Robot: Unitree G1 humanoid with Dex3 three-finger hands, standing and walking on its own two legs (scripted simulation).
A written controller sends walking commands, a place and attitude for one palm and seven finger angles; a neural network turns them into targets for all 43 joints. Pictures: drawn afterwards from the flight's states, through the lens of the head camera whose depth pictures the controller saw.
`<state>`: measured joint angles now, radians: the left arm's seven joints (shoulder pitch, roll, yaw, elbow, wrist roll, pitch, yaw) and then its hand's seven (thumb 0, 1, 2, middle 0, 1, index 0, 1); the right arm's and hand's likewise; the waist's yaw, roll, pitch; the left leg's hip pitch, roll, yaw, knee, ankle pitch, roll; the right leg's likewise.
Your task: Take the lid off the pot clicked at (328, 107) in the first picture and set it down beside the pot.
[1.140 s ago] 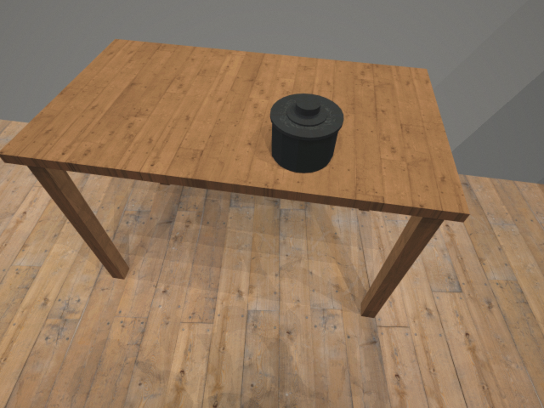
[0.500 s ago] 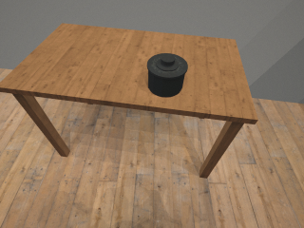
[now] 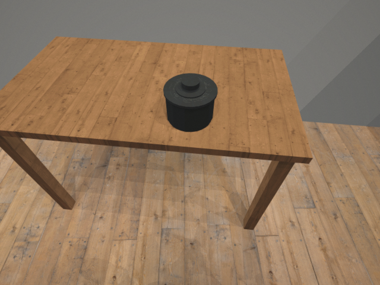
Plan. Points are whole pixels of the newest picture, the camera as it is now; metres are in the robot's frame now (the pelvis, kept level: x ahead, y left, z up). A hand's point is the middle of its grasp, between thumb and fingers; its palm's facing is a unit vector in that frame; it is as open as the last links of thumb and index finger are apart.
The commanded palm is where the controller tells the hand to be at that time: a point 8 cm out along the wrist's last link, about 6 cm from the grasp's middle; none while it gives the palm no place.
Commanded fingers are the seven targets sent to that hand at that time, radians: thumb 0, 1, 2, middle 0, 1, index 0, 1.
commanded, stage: take the last steps up to it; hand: left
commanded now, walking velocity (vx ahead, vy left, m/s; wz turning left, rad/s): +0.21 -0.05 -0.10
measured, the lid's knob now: (190, 82) +0.64 +0.06 +0.06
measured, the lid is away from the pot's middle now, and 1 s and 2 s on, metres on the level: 0.00 0.00 0.00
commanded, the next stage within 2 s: come to a stop and stand still in 0.20 s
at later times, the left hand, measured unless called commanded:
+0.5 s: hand (116, 265) +0.19 +0.21 -0.18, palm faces +0.00 -0.99 -0.16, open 7.4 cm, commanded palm none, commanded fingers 0.00 0.90 0.90 -0.20 -0.30 -0.20 -0.30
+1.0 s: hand (134, 260) +0.20 +0.16 -0.15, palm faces -0.05 -0.97 -0.25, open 7.3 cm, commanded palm none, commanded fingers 0.00 0.90 0.90 -0.20 -0.30 -0.20 -0.30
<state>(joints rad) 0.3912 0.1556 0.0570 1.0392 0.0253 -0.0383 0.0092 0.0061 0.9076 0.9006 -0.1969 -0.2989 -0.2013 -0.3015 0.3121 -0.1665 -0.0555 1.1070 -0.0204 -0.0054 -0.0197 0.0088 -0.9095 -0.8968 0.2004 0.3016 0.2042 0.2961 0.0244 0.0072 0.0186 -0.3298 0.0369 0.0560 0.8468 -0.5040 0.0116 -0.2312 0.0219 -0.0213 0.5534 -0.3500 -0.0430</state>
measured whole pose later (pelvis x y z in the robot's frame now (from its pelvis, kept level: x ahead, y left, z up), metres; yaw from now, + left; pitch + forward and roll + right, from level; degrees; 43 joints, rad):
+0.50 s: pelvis +0.13 +0.03 +0.01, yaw -4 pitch +2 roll -1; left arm 0.22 0.20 0.07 0.98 0.03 0.01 0.03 0.01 0.91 0.90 -0.20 -0.30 -0.20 -0.30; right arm 0.16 -0.12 -0.03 1.00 -0.02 -0.04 -0.05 -0.02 -0.96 -0.90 0.20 0.30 0.21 0.30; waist 0.01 -0.08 0.07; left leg -0.28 0.01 0.10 0.44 -0.19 0.07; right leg -0.48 -0.01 0.04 1.09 -0.41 0.03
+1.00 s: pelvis +0.14 -0.02 +0.01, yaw -5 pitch +1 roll +2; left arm 0.24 0.15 0.03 0.96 0.03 0.00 0.04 0.01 0.91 0.90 -0.20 -0.30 -0.21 -0.30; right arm 0.22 -0.21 -0.07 1.02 -0.01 0.06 -0.02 0.01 -0.91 -0.90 0.20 0.30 0.20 0.30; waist 0.00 0.02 0.06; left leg -0.42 -0.02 0.00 0.97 -0.48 -0.05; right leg -0.25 -0.03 0.02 0.51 -0.27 -0.01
